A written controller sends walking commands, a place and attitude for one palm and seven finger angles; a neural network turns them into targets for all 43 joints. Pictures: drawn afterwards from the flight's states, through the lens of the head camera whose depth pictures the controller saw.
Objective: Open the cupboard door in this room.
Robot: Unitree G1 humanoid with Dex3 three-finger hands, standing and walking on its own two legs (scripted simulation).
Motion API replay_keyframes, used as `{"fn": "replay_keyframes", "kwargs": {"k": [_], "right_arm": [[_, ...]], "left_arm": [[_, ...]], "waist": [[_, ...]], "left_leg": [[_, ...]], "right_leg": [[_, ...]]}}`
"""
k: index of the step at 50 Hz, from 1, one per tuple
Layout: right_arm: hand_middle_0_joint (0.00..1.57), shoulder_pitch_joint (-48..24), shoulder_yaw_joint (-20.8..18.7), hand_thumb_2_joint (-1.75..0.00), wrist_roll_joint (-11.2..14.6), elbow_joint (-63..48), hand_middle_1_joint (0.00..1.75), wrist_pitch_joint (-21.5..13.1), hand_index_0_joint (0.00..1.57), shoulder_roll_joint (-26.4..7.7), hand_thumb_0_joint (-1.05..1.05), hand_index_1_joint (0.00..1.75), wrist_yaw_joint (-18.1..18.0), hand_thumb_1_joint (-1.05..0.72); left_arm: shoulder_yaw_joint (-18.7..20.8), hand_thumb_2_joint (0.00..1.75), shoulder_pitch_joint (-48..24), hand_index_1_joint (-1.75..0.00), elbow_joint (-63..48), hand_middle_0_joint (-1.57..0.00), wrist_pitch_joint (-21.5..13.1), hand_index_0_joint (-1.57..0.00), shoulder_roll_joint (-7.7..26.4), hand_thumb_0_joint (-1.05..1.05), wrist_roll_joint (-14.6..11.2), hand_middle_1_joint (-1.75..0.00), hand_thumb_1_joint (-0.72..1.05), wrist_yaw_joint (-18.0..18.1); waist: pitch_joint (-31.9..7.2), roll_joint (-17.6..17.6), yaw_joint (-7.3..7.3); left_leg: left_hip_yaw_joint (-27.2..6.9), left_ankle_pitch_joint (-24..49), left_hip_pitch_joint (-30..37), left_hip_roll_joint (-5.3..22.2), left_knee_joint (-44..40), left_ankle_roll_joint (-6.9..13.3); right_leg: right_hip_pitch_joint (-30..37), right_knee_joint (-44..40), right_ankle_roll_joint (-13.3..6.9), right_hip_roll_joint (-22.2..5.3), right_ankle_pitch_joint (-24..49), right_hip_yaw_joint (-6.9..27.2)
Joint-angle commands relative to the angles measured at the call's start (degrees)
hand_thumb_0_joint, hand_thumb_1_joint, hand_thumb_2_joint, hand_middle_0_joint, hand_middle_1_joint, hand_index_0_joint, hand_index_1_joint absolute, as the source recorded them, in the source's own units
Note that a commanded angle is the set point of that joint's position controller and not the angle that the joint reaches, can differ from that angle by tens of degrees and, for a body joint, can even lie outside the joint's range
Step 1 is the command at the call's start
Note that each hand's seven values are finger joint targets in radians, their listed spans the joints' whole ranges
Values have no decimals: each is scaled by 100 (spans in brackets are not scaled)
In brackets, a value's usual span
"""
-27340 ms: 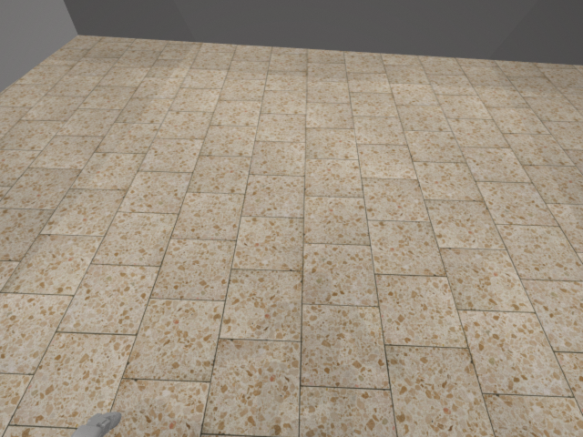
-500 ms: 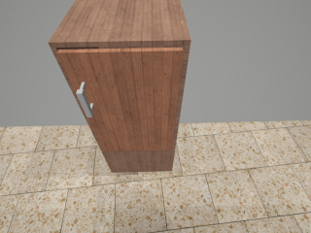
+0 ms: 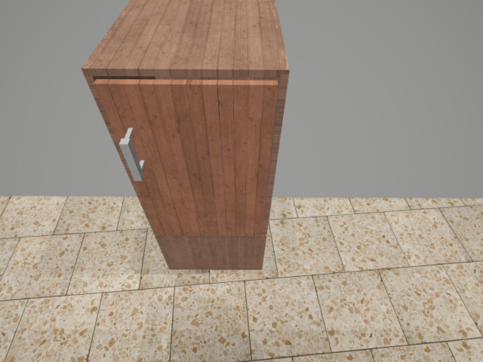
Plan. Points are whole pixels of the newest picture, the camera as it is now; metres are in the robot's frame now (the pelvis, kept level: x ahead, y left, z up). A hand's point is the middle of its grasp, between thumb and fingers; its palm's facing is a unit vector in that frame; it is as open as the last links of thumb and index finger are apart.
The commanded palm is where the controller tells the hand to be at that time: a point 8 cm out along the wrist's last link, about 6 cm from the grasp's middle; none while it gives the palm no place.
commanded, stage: come to a stop and stand still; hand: left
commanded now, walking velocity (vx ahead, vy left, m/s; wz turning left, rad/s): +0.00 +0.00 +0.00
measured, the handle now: (134, 155) +0.54 +0.29 -0.01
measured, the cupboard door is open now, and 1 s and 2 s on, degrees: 0 0 0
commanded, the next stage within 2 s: look again from close up in 0.20 s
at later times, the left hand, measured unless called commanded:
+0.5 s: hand out of the picture -0.04 +0.18 -0.17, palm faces +0.03 -0.98 -0.20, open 7.3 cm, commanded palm none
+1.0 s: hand out of the picture -0.03 +0.18 -0.17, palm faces +0.02 -0.98 -0.21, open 7.3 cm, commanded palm none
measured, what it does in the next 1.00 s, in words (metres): stands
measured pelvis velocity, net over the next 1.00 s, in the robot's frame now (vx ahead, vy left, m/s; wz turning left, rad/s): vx -0.02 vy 0.01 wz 0.00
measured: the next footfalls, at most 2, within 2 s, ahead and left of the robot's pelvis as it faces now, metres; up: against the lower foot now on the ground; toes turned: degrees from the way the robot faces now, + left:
left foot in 1.54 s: +0.06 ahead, +0.16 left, +0.00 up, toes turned +3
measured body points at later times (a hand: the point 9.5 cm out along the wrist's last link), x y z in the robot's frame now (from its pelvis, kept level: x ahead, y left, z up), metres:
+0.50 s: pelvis -0.03 +0.01 +0.00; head -0.03 +0.00 +0.45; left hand -0.04 +0.23 -0.16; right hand -0.03 -0.20 -0.16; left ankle -0.07 +0.14 -0.73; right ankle -0.01 -0.11 -0.73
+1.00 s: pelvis -0.02 +0.01 +0.00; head +0.00 -0.01 +0.45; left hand -0.03 +0.23 -0.15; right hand -0.05 -0.20 -0.17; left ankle -0.07 +0.14 -0.73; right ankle -0.01 -0.11 -0.73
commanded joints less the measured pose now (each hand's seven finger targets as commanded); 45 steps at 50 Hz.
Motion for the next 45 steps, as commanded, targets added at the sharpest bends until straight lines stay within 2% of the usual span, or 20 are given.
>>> {"fn": "replay_keyframes", "kwargs": {"k": [1, 5, 9, 14, 15, 16, 17, 18, 19, 20, 21, 23, 26, 29, 32, 34, 36, 37, 45], "right_arm": [[20, 529, -74, -90, 16, -44, 30, -70, 20, -453, 0, 30, -15, -90], [20, 580, -69, -90, 22, -3, 30, -79, 20, -426, 0, 30, -11, -90], [20, 636, -63, -90, 27, 22, 30, -69, 20, -392, 0, 30, -6, -90], [20, 693, -53, -90, 29, 67, 30, -89, 20, -358, 0, 30, -10, -90], [20, -197, -169, -90, 76, -374, 30, -144, 20, -762, 0, 30, 47, -90], [20, 218, -153, -90, 94, -644, 30, -65, 20, -351, 0, 30, 65, -90], [20, 343, -130, -90, 90, -564, 30, -52, 20, -255, 0, 30, 49, -90], [20, 551, -120, -90, 78, -455, 30, -15, 20, -211, 0, 30, 89, -90], [20, 823, -101, -90, 41, -442, 30, -49, 20, -294, 0, 30, 108, -90], [20, 885, -98, -90, 15, -434, 30, -87, 20, -421, 0, 30, 107, -90], [20, 723, -98, -90, 13, -467, 30, -99, 20, -480, 0, 30, 104, -90], [20, 598, -74, -90, 6, -552, 30, -110, 20, -524, 0, 30, 82, -90], [20, 564, -53, -90, 7, -605, 30, -100, 20, -610, 0, 30, 75, -90], [20, 625, -40, -90, -3, -582, 30, -93, 20, -657, 0, 30, 82, -90], [20, 633, -28, -90, -8, -570, 30, -84, 20, -665, 0, 30, 84, -90], [20, 676, -23, -90, -8, -527, 30, -103, 20, -648, 0, 30, 81, -90], [20, 675, -15, -90, 0, -505, 30, -106, 20, -630, 0, 30, 77, -90], [20, 703, -11, -90, 2, -475, 30, -114, 20, -617, 0, 30, 75, -90], [20, 754, 4, -90, 18, -264, 30, -142, 20, -540, 0, 30, 45, -90]], "left_arm": [[70, 90, 280, -30, -171, -20, -88, -20, 506, 0, 9, -30, 90, -25], [64, 90, 312, -30, -149, -20, -102, -20, 493, 0, 6, -30, 90, -26], [50, 90, 365, -30, -114, -20, -109, -20, 457, 0, 6, -30, 90, -26], [42, 90, 443, -30, -62, -20, -122, -20, 403, 0, 6, -30, 90, -21], [76, 90, 1145, -30, 285, -20, -269, -20, 701, 0, 22, -30, 90, 237], [135, 90, 1005, -30, 16, -20, -341, -20, 971, 0, 23, -30, 90, 204], [72, 90, 759, -30, -57, -20, -339, -20, 818, 0, 38, -30, 90, 151], [36, 90, 490, -30, -66, -20, -312, -20, 797, 0, 32, -30, 90, 114], [25, 90, 423, -30, -130, -20, -274, -20, 631, 0, 26, -30, 90, 84], [29, 90, 410, -30, -169, -20, -236, -20, 523, 0, 8, -30, 90, 69], [12, 90, 393, -30, -187, -20, -182, -20, 478, 0, 10, -30, 90, 52], [-6, 90, 422, -30, -151, -20, -129, -20, 428, 0, 30, -30, 90, 20], [-40, 90, 467, -30, -111, -20, -103, -20, 383, 0, 22, -30, 90, -20], [-45, 90, 476, -30, -130, -20, -79, -20, 380, 0, 30, -30, 90, -33], [-41, 90, 529, -30, -135, -20, -88, -20, 412, 0, 23, -30, 90, -41], [-34, 90, 526, -30, -156, -20, -90, -20, 403, 0, 23, -30, 90, -44], [-28, 90, 541, -30, -141, -20, -112, -20, 419, 0, 19, -30, 90, -46], [-24, 90, 532, -30, -146, -20, -120, -20, 424, 0, 13, -30, 90, -47], [-2, 90, 530, -30, -63, -20, -170, -20, 423, 0, 8, -30, 90, -34]], "waist": [[137, -125, 23], [81, -30, 15], [141, -123, 13], [126, -68, 23], [176, -166, 345], [-468, -282, -33], [-345, -61, -109], [-301, -79, -215], [-436, 90, -241], [-417, 213, -197], [-197, 461, -112], [217, 618, -31], [513, 92, 6], [676, 136, 8], [609, -28, 22], [509, 98, 23], [362, -109, 20], [279, -107, 5], [-42, -148, -23]], "left_leg": [[-215, 1426, -575, 252, -458, 330], [-211, 1350, -601, 263, -488, 318], [-224, 1137, -681, 246, -531, 304], [-236, 1244, -691, 266, -556, 299], [97, 1507, -1204, 280, 869, 103], [-167, -174, -1260, 76, 803, 162], [-117, -213, -985, 52, 516, 183], [-39, 103, -712, 86, 257, 200], [-242, 547, -685, 134, 37, 262], [-383, 844, -866, 304, -62, 342], [-460, 866, -1080, 384, -240, 375], [-549, 755, -1438, 451, -524, 426], [-588, 208, -1622, 353, -727, 443], [-661, -164, -1715, 334, -925, 467], [-596, -230, -1653, 263, -882, 471], [-602, -96, -1578, 286, -927, 480], [-511, 153, -1438, 237, -764, 472], [-476, 299, -1349, 217, -706, 466], [-306, 1116, -940, 223, -433, 407]], "right_leg": [[208, -569, -214, -454, 1744, 462], [234, -628, -217, -433, 1631, 465], [207, -736, -214, -434, 1403, 470], [217, -733, -211, -420, 1453, 451], [304, -563, -65, -854, 4569, 857], [610, -697, -344, -1336, 4219, 1301], [265, -775, -475, -1246, 3420, 1143], [-62, -783, -439, -980, 2238, 812], [-105, -626, -361, -682, 1184, 662], [-53, -504, -270, -451, 689, 496], [-45, -453, -220, -349, 507, 412], [-22, -381, -178, -285, 409, 300], [-119, -483, -146, -277, 259, 370], [-202, -476, -128, -257, 140, 375], [-195, -559, -131, -299, 77, 461], [-138, -506, -123, -294, 222, 436], [-84, -550, -130, -346, 329, 499], [-72, -556, -138, -366, 384, 526], [74, -441, -161, -456, 1315, 528]]}}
